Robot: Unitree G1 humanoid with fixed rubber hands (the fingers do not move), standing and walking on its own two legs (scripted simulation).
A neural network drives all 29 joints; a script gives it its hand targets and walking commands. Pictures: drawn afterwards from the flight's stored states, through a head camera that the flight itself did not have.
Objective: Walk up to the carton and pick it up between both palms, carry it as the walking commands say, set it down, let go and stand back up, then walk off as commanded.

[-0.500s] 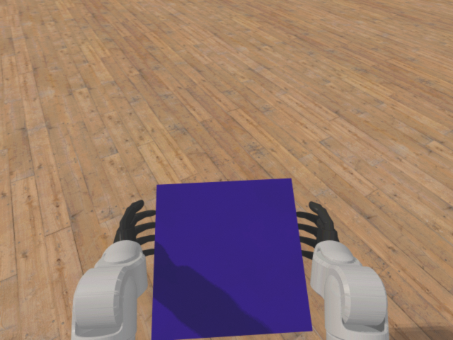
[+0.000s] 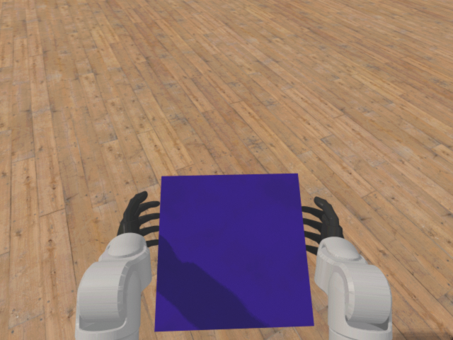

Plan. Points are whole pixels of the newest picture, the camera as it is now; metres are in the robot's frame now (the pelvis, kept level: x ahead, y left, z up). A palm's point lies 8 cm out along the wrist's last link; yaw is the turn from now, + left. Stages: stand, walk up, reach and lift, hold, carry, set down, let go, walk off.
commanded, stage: carry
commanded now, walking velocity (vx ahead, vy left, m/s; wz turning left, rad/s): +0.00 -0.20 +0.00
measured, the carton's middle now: (230, 247) +0.31 +0.00 +0.00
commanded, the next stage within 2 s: none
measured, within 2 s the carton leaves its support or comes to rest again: neither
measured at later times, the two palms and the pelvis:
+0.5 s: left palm (223, 251) +0.24 +0.02 +0.11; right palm (430, 266) +0.23 -0.28 +0.10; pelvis -0.02 -0.12 +0.00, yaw -2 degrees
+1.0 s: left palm (295, 279) +0.21 -0.08 +0.11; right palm out of the picture +0.20 -0.38 +0.11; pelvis -0.06 -0.23 +0.02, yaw -2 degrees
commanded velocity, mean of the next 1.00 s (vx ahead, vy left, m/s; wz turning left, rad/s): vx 0.00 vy -0.19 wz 0.00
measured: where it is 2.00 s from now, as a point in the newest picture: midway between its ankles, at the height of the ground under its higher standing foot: outside the picture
